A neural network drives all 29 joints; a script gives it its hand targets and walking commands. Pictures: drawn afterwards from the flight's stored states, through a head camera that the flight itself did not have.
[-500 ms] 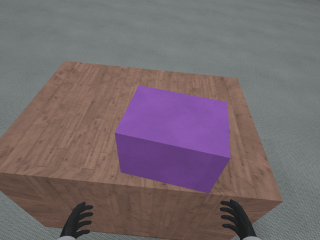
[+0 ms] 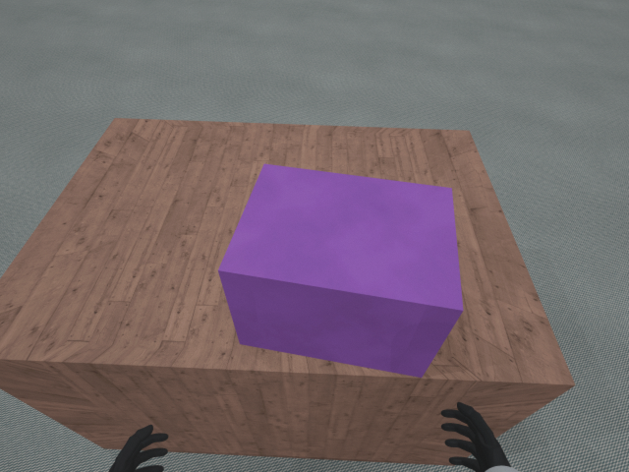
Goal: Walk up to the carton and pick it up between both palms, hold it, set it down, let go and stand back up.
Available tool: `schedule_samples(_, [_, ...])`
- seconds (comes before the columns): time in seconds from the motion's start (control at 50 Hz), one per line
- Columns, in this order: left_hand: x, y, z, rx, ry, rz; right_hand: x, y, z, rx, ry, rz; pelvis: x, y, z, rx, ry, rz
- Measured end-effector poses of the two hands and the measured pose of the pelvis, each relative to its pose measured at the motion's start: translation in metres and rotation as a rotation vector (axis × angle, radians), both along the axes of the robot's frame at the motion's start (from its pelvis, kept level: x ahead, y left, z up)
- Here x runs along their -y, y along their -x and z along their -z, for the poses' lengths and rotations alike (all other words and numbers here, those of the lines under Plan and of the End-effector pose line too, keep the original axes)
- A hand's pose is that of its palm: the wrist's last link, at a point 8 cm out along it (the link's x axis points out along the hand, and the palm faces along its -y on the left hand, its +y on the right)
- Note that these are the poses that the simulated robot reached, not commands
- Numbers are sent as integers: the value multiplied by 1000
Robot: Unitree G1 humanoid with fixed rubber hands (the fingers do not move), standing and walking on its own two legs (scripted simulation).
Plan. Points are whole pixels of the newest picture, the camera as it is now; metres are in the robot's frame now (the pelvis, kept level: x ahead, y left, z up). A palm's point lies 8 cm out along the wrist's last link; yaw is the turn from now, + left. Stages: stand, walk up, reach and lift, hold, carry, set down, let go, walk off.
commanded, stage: stand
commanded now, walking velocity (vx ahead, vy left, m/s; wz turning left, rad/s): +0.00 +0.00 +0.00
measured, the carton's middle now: (341, 269) +0.42 -0.05 -0.02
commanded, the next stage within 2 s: none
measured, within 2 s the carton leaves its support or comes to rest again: neither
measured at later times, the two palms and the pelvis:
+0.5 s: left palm (142, 457) +0.18 +0.24 -0.12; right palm out of the picture +0.09 -0.22 -0.13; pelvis +0.05 +0.03 -0.01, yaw -6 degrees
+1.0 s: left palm out of the picture +0.15 +0.26 -0.14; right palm out of the picture +0.05 -0.22 -0.15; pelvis +0.07 +0.03 -0.01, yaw -8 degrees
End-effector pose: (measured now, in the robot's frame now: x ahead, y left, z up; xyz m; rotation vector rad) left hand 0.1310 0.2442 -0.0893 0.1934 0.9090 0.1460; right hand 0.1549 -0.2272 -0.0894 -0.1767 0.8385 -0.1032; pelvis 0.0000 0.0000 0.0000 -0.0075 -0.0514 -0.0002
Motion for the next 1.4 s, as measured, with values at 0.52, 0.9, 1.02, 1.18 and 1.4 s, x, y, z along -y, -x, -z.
schedule_samples(0.52, [5,-48,33,-95,39,100,-7,68,41,-291,10,238,-28,-53,8,-66,3,101])
schedule_samples(0.9, [-11,-17,51,-287,-12,71,-11,103,56,-461,9,288,-33,-68,11,-59,-9,134])
schedule_samples(1.02, [-11,-16,54,-307,-11,74,-13,106,57,-476,15,294,-35,-70,11,-50,-10,138])
schedule_samples(1.18, [-10,-13,55,-325,-9,81,-23,111,61,-495,-4,288,-37,-71,10,-32,-4,140])
schedule_samples(1.4, [-16,2,57,-390,-6,81,-38,129,61,-546,-19,287,-45,-70,7,-22,-4,147])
